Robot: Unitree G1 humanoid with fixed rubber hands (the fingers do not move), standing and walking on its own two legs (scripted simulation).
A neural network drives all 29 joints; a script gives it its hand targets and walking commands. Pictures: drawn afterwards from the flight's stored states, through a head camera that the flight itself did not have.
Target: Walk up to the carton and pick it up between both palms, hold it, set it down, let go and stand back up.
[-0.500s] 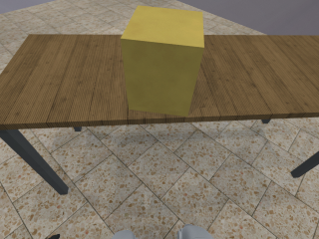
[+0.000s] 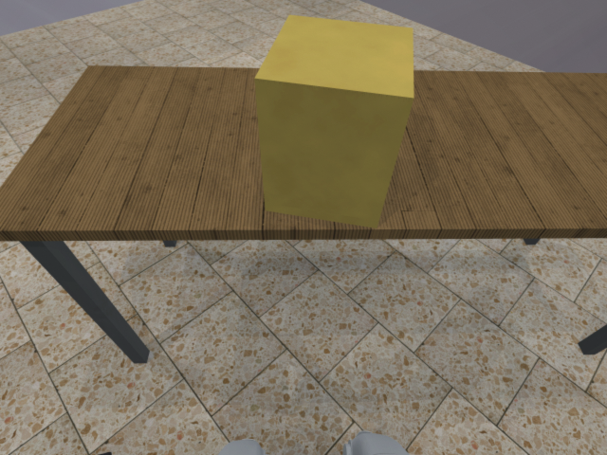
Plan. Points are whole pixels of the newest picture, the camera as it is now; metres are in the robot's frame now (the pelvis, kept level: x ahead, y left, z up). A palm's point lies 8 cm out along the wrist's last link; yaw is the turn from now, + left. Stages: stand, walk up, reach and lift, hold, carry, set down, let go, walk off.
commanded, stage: walk up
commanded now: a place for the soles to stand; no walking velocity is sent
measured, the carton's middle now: (334, 125) +0.59 -0.03 +0.11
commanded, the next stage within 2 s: none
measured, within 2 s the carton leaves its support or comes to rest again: neither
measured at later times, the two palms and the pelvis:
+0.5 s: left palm out of the picture +0.12 +0.30 -0.10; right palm out of the picture +0.05 -0.32 -0.10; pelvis +0.04 -0.01 +0.01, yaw +2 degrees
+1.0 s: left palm (147, 407) +0.20 +0.23 -0.07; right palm (582, 437) +0.17 -0.38 -0.11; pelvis +0.14 -0.09 +0.02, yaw +1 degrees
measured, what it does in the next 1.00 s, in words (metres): walks ahead: right foot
